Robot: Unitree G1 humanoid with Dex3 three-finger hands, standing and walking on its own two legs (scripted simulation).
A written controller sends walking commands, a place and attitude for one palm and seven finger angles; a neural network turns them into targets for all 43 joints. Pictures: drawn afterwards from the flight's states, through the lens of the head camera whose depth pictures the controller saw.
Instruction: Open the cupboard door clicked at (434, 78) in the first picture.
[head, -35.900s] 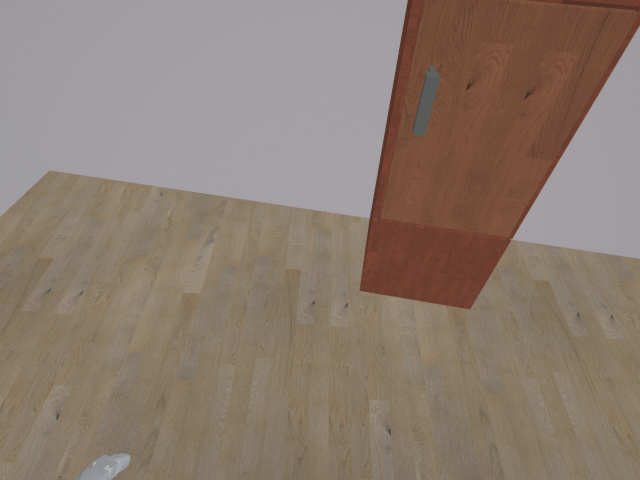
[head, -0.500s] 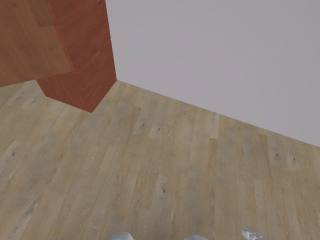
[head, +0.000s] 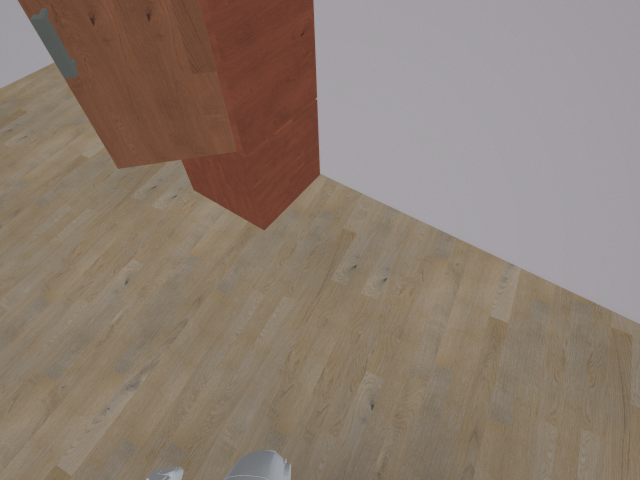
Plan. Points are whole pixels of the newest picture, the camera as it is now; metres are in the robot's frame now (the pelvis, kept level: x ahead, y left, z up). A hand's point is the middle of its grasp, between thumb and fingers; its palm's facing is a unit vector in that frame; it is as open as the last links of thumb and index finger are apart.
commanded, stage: turn to face it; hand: left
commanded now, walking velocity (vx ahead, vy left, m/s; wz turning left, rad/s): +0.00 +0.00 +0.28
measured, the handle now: (57, 43) +0.97 +0.63 +0.05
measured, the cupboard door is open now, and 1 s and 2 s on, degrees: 46 46 46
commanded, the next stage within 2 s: take the last steps up to it in 0.10 s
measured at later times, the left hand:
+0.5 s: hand out of the picture +0.07 +0.24 -0.16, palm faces +0.18 -0.96 -0.20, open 7.4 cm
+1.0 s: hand out of the picture +0.03 +0.25 -0.19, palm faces +0.38 -0.91 -0.13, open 7.4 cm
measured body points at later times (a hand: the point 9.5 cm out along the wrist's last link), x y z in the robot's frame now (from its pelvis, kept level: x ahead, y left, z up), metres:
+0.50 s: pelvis +0.03 +0.03 +0.00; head +0.05 +0.04 +0.45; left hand +0.06 +0.29 -0.14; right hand +0.11 -0.20 -0.15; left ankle -0.01 +0.12 -0.74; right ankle +0.05 -0.11 -0.70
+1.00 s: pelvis +0.15 +0.13 -0.02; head +0.18 +0.16 +0.43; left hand +0.01 +0.30 -0.18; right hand +0.31 -0.09 -0.15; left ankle +0.20 +0.25 -0.75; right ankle +0.09 -0.09 -0.74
